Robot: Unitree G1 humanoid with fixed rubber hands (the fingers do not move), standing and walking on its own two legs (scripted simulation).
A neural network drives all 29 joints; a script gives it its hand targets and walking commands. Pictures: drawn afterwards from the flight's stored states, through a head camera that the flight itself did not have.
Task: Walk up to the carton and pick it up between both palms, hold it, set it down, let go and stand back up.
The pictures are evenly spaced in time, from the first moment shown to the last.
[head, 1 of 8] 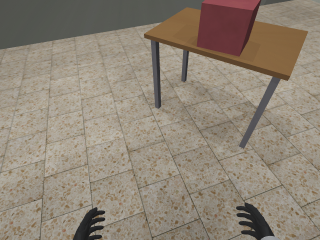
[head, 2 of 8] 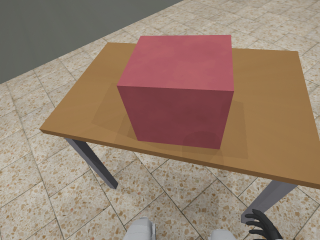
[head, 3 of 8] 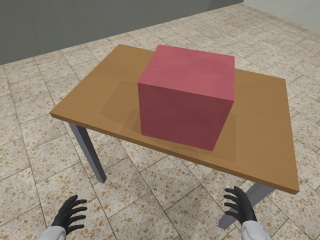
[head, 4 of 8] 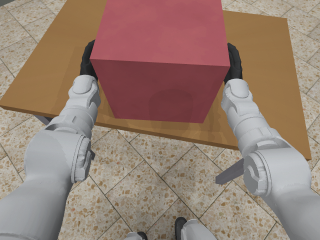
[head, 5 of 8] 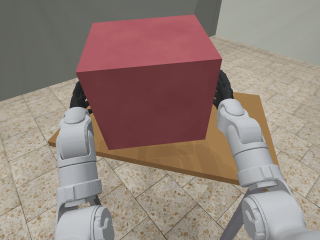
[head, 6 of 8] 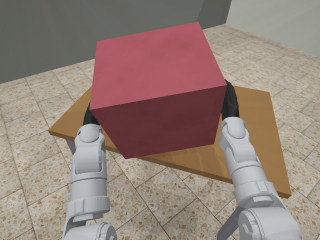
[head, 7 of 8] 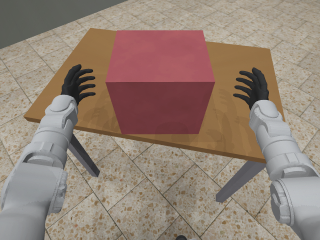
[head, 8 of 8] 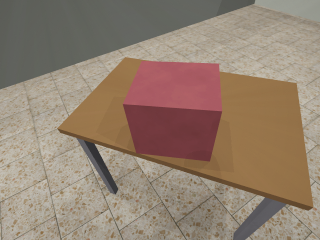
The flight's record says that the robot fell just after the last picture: no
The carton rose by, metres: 0.22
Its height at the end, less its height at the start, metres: +0.00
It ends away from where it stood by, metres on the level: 0.04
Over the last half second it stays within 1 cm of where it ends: yes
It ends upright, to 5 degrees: yes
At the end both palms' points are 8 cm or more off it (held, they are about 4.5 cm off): yes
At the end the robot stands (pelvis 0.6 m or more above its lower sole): yes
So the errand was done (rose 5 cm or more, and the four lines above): yes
